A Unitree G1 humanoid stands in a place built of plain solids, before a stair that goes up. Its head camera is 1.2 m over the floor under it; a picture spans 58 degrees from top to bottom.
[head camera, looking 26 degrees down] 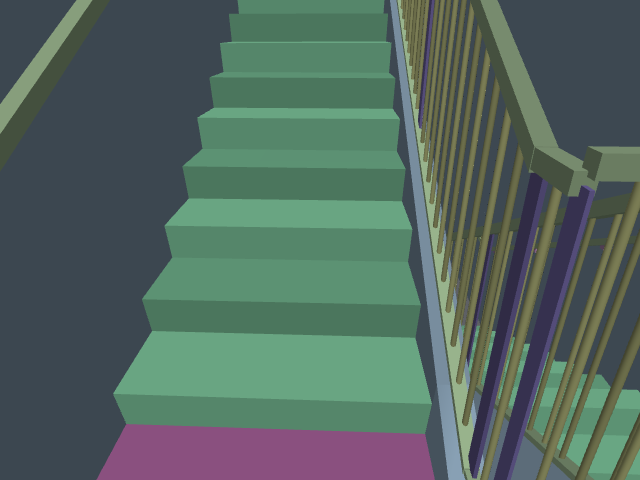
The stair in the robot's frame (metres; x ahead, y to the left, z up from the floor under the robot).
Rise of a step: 0.16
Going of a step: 0.29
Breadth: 1.00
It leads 2 degrees to the right of straight ahead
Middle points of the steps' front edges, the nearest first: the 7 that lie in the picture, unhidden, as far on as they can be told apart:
1.00 0.15 0.16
1.29 0.14 0.32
1.58 0.13 0.48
1.88 0.12 0.64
2.18 0.11 0.80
2.47 0.10 0.96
2.77 0.09 1.13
